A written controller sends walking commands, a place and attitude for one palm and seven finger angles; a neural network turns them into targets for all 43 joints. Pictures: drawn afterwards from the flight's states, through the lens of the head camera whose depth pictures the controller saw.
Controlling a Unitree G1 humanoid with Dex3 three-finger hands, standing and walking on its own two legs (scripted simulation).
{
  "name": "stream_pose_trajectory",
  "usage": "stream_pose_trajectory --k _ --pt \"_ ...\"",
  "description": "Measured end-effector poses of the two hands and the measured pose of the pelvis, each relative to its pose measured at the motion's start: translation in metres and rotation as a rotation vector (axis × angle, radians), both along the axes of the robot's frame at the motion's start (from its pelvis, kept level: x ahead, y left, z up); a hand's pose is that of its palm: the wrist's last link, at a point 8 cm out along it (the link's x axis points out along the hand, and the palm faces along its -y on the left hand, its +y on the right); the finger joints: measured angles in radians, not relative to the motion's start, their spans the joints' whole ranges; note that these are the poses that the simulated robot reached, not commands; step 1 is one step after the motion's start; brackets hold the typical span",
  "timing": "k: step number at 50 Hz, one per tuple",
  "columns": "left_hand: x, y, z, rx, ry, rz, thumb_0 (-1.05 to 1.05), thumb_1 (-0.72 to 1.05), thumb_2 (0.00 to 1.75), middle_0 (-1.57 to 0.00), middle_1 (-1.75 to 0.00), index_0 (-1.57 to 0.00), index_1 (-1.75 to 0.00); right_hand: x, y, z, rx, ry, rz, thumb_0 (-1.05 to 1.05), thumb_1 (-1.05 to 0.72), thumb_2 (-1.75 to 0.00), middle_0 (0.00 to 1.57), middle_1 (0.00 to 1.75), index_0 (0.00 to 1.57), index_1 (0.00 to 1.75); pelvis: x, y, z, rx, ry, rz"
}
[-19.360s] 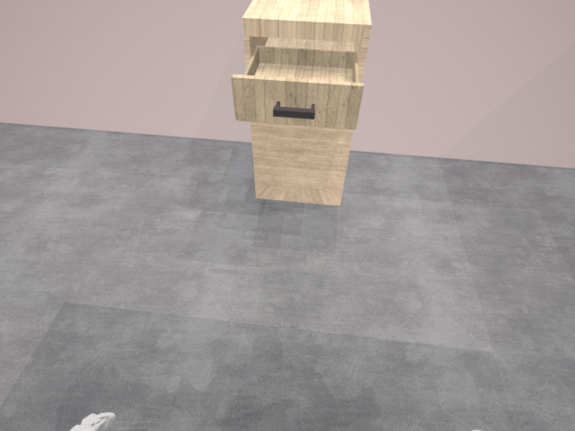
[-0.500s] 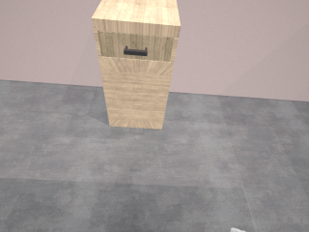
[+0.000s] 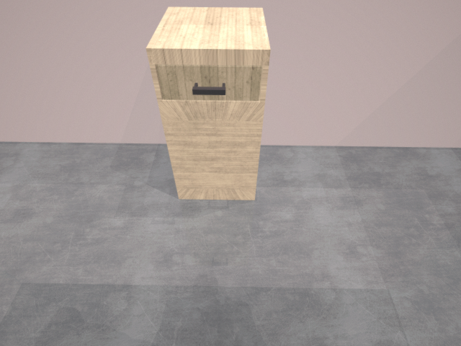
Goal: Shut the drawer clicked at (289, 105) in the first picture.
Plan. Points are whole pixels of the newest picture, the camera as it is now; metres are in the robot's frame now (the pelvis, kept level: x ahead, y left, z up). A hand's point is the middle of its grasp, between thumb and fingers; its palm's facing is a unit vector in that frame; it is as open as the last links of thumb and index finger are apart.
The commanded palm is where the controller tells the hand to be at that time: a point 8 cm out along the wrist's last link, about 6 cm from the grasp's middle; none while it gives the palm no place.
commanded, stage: let the arm hang, fingers relaxed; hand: left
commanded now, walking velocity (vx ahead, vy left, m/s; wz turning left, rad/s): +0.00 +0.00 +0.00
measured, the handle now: (209, 88) +0.97 +0.13 -0.06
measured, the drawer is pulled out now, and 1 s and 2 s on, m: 0.00 0.00 0.00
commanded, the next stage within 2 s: look to check the result in 0.30 s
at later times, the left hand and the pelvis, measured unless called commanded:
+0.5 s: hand out of the picture +0.01 +0.15 -0.17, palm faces +0.03 -0.98 -0.20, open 7.4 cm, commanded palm none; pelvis +0.02 -0.02 +0.00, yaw +0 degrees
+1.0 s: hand out of the picture +0.04 +0.12 -0.17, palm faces +0.03 -0.98 -0.18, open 7.4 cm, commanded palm none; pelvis +0.05 -0.04 +0.00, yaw +0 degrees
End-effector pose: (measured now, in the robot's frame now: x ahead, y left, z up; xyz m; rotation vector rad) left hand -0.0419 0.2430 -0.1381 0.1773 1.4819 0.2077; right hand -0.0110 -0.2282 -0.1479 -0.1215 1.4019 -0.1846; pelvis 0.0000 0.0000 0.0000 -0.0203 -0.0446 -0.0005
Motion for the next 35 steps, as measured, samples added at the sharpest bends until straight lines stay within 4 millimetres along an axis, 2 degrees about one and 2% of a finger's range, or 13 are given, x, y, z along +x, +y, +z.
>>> stream_pose_trajectory --k 6,11,18,27,35 --pt "0.04 -0.019 -0.008 -0.049 -0.087 -0.032 0.0 0.91 0.9 -0.21 -0.32 -0.21 -0.32 -0.007 0.003 0.002 -0.002 0.01 -0.024 0.0 -0.9 -0.9 0.2 0.3 0.2 0.29 0.002 -0.003 0.0 0.006 0.007 -0.005" --pt "0.059 -0.033 -0.009 -0.072 -0.12 -0.04 0.0 0.91 0.9 -0.2 -0.31 -0.2 -0.31 -0.012 0.005 0.003 0.006 0.032 -0.036 0.0 -0.9 -0.9 0.2 0.3 0.19 0.29 0.007 -0.007 0.001 0.01 0.014 -0.002" --pt "0.055 -0.038 -0.006 -0.059 -0.08 -0.029 0.0 0.92 0.9 -0.2 -0.3 -0.2 -0.3 -0.008 0.005 0.002 0.026 0.049 -0.042 0.0 -0.9 -0.9 0.2 0.3 0.19 0.29 0.014 -0.014 0.002 0.013 0.017 -0.003" --pt "0.043 -0.048 -0.003 -0.05 -0.012 -0.003 0.0 0.91 0.9 -0.2 -0.3 -0.19 -0.3 0.009 0.0 -0.001 0.04 0.053 -0.029 0.0 -0.9 -0.9 0.2 0.3 0.19 0.29 0.025 -0.023 0.003 0.015 0.014 -0.003" --pt "0.048 -0.06 -0.004 -0.059 -0.007 0.007 0.0 0.91 0.9 -0.2 -0.3 -0.19 -0.3 0.03 -0.01 -0.001 0.031 0.031 -0.016 0.0 -0.9 -0.9 0.2 0.3 0.19 0.29 0.034 -0.029 0.003 0.018 0.009 -0.004"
